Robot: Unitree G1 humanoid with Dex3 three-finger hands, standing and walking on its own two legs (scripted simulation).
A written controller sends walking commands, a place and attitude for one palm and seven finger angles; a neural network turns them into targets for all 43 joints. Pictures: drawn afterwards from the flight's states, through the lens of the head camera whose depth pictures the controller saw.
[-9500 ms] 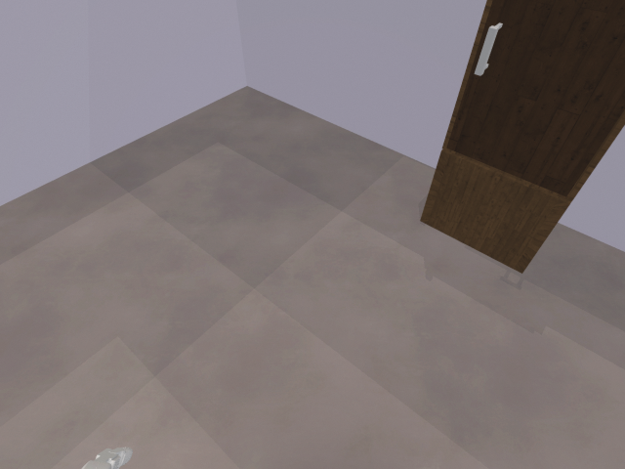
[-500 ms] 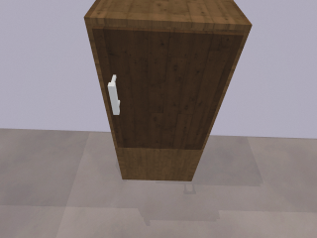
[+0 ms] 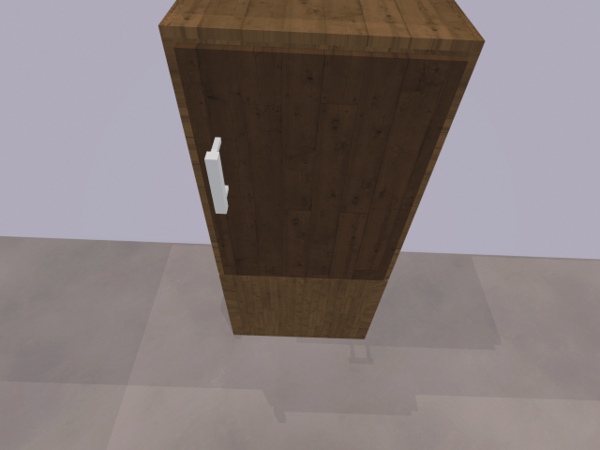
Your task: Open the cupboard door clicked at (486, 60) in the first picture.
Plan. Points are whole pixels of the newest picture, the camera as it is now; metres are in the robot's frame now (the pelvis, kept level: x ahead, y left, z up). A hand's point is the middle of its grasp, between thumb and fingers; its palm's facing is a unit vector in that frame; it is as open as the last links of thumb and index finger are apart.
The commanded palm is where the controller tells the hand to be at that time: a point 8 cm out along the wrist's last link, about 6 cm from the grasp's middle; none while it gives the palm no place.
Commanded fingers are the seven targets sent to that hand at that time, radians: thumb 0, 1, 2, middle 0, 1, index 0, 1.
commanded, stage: raise the hand with hooked fingers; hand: left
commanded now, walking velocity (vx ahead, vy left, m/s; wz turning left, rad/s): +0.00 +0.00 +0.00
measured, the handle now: (219, 176) +0.55 +0.19 +0.03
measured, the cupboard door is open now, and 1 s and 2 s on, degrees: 0 0 0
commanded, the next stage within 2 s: none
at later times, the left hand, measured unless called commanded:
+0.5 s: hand (154, 431) +0.15 +0.19 -0.04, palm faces +0.19 -0.98 -0.09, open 9.4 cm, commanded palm +0.15 +0.24 -0.03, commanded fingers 0.00 0.22 0.61 -0.25 -0.74 -0.25 -0.74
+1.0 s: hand (142, 370) +0.21 +0.22 -0.01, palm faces +0.01 -1.00 -0.06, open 12.4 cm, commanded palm +0.19 +0.28 +0.01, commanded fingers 0.00 -0.36 0.36 -0.29 -1.11 -0.29 -1.11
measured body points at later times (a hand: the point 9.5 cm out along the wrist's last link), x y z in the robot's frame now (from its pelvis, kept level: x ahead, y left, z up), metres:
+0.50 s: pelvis -0.02 -0.04 -0.09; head +0.04 -0.02 +0.36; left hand +0.13 +0.25 -0.03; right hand +0.21 -0.27 -0.14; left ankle -0.01 +0.10 -0.74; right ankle -0.01 -0.12 -0.74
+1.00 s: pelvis -0.02 -0.01 -0.06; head +0.04 -0.01 +0.39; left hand +0.21 +0.28 -0.01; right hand +0.13 -0.27 -0.14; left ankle -0.01 +0.10 -0.74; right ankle -0.01 -0.12 -0.74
